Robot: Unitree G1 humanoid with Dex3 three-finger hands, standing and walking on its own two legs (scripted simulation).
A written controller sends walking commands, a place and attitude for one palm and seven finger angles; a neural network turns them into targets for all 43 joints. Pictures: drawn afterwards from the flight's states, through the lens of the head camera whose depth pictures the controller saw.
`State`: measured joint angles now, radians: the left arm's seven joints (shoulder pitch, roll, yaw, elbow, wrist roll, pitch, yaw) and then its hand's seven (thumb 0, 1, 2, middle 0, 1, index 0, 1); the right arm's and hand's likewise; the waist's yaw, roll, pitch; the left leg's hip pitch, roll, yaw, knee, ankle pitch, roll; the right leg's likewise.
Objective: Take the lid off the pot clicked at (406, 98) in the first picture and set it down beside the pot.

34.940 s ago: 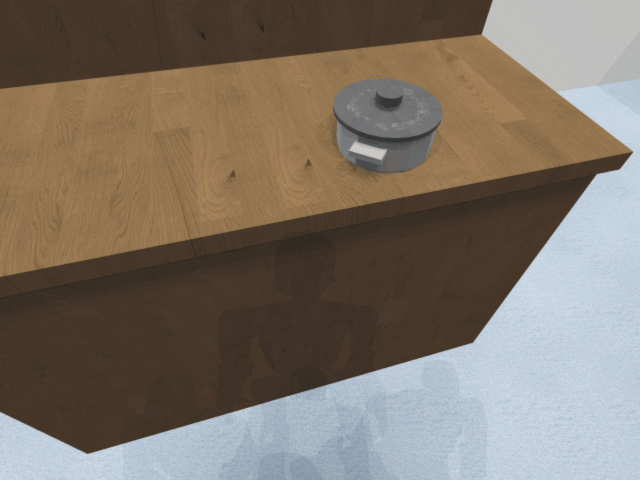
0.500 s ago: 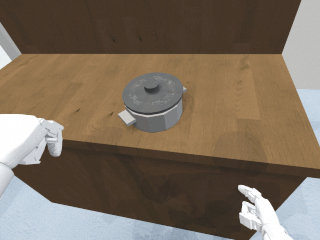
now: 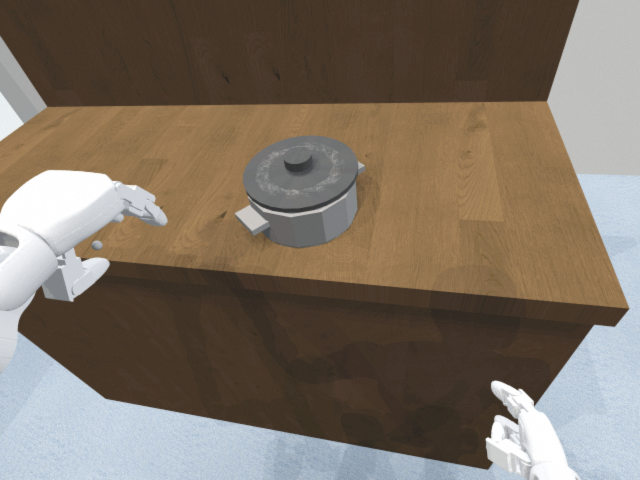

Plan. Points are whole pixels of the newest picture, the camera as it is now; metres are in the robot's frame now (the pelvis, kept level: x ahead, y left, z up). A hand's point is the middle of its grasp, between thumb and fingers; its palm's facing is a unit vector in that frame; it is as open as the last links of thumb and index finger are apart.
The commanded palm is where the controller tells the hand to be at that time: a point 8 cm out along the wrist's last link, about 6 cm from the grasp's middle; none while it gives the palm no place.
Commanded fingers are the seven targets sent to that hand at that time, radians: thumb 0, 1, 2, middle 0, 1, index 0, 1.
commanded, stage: reach forward and open the fingers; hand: left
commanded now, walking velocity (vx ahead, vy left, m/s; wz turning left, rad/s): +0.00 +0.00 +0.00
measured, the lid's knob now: (298, 159) +0.51 +0.09 +0.15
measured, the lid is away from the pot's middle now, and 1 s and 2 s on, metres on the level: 0.01 0.01 0.01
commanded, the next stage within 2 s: move the open hand above the knob in 0.18 s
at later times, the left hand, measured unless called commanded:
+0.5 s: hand (143, 205) +0.33 +0.22 +0.22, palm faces -0.05 +0.05 -1.00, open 10.3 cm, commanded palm +0.30 +0.21 +0.29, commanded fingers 0.00 -0.42 1.66 -0.84 -0.08 -0.84 -0.08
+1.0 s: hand (202, 172) +0.39 +0.17 +0.22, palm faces -0.05 +0.01 -1.00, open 10.3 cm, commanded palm +0.36 +0.17 +0.29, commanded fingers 0.00 -0.42 1.66 -0.84 -0.08 -0.84 -0.08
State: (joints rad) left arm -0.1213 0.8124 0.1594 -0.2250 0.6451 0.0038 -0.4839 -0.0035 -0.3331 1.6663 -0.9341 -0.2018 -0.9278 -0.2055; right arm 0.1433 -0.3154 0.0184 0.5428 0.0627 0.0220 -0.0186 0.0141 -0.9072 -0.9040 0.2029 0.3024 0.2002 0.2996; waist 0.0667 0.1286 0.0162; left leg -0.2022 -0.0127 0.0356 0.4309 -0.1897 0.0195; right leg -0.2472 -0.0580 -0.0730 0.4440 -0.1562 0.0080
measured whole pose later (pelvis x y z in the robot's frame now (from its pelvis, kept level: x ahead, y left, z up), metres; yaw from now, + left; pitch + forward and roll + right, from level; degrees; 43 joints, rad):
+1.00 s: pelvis +0.02 +0.00 +0.00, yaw +0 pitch +0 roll +1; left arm -0.57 0.62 -0.14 -0.01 0.78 0.19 -0.48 0.00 -0.41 1.66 -0.86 -0.08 -0.86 -0.09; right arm 0.11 -0.30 0.03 0.55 0.08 0.09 0.02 0.01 -0.91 -0.90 0.20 0.30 0.20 0.30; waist 0.04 0.12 0.00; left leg -0.20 -0.03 0.04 0.42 -0.21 0.02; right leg -0.27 -0.07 -0.06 0.48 -0.20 0.01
